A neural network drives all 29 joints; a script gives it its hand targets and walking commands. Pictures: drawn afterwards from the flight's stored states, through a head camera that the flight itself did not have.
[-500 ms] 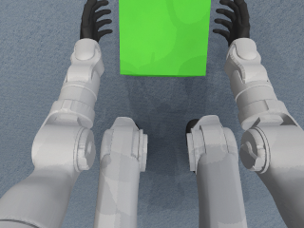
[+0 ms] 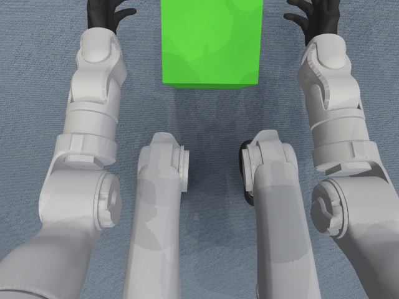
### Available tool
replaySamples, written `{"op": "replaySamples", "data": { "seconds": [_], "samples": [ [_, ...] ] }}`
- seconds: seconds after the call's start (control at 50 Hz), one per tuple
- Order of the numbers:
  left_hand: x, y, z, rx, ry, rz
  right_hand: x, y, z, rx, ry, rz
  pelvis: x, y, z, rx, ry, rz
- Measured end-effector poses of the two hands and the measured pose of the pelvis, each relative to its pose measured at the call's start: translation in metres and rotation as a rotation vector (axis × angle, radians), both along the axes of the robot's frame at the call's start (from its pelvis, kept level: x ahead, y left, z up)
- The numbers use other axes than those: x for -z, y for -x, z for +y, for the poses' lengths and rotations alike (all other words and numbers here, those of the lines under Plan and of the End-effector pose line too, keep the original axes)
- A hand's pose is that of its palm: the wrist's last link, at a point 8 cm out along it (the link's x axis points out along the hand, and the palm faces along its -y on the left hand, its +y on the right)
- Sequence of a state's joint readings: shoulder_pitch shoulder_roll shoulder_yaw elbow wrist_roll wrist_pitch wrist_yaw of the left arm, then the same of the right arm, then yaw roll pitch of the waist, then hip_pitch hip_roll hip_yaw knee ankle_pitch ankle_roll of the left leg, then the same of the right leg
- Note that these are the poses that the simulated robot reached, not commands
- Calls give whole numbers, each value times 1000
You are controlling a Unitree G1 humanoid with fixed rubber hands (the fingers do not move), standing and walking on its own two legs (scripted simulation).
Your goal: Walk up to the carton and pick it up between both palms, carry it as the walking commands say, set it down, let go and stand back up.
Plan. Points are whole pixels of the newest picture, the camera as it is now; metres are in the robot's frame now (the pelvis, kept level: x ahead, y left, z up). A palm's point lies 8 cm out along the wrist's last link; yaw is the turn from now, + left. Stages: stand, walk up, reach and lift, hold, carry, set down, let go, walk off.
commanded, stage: set down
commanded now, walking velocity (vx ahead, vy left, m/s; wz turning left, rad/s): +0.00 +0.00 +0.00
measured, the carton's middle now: (209, 48) +0.51 +0.00 -0.33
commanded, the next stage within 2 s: let go in 0.86 s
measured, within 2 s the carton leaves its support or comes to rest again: neither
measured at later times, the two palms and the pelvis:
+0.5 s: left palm out of the picture +0.50 +0.19 +0.02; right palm out of the picture +0.50 -0.16 +0.02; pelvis +0.04 -0.01 +0.13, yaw +0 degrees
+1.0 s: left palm out of the picture +0.49 +0.18 +0.10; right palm out of the picture +0.48 -0.17 +0.10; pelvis +0.07 +0.00 +0.22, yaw +1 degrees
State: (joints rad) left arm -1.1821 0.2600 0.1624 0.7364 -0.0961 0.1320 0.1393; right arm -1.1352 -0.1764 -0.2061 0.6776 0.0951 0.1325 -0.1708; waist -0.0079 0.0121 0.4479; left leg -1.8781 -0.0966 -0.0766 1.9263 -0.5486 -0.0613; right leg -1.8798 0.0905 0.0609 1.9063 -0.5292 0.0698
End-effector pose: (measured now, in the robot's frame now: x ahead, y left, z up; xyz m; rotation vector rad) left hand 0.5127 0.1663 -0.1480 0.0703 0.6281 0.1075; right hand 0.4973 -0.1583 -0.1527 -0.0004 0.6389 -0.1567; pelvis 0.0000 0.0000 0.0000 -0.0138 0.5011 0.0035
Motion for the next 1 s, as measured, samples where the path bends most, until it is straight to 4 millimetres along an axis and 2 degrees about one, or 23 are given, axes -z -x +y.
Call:
{"op": "replaySamples", "data": {
  "seconds": [0.12,0.26,0.32,0.46,0.66,0.84,0.92,1.0],
  "samples": [
    [-46,0,-2,-6,-2,15,-48,-2,-9,5,16,4,-17,-7,-2,5,-8,136],
    [-99,-1,1,-16,-2,-3,-99,-9,-6,2,-1,-9,-49,-15,-6,10,-23,218],
    [-120,1,7,-21,0,-15,-121,-8,-4,-5,12,-28,-67,-20,-7,15,-30,230],
    [-159,14,23,-29,6,-3,-160,1,2,-7,11,-6,-114,-35,-8,11,-24,237],
    [-213,11,22,6,6,1,-219,-2,2,-17,22,-4,-175,-57,-4,-1,-7,231],
    [-246,6,17,28,-6,15,-250,1,1,-17,41,7,-206,-69,2,-4,-3,221],
    [-250,9,16,31,-19,27,-250,7,-2,-32,52,36,-215,-71,4,-5,-5,209],
    [-251,22,18,34,-55,48,-252,18,-8,-61,80,43,-222,-73,3,-6,-9,204]
  ]
}}
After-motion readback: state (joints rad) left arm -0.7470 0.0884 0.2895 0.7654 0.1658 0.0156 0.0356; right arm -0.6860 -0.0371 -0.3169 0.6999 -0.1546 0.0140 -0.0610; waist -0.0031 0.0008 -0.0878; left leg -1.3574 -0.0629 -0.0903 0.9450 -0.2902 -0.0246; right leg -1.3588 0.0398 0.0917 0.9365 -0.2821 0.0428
